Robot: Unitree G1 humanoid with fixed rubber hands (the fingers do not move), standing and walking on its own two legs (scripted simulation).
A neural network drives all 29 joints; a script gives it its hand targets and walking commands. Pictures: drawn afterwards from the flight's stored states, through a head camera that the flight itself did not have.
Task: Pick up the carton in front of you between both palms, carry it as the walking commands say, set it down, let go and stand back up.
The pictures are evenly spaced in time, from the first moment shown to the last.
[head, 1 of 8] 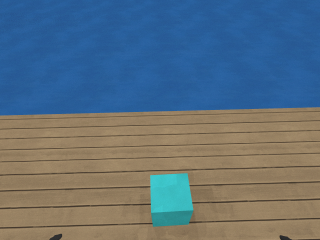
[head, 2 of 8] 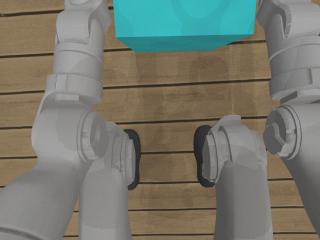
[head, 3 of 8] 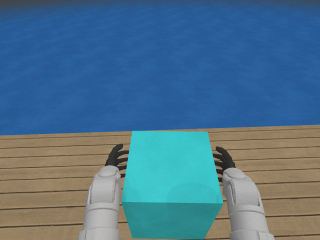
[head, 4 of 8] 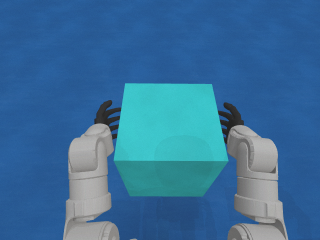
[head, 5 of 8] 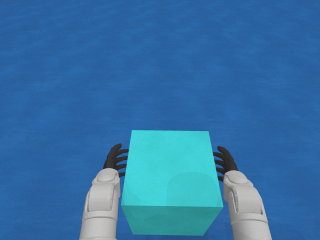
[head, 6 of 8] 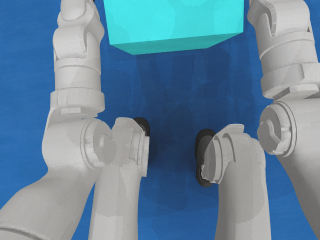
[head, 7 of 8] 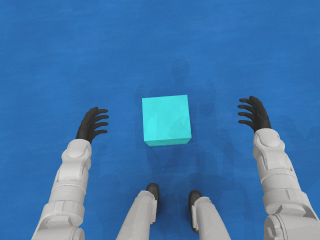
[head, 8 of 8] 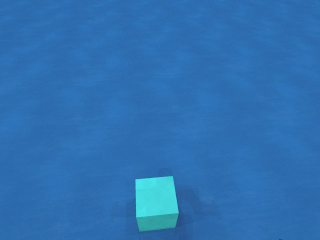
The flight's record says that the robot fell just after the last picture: no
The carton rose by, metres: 0.69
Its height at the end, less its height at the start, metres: -0.06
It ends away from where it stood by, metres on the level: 2.31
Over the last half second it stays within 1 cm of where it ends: yes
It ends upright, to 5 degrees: yes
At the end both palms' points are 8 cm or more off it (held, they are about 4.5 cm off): yes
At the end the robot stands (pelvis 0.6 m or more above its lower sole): yes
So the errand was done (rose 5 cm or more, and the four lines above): yes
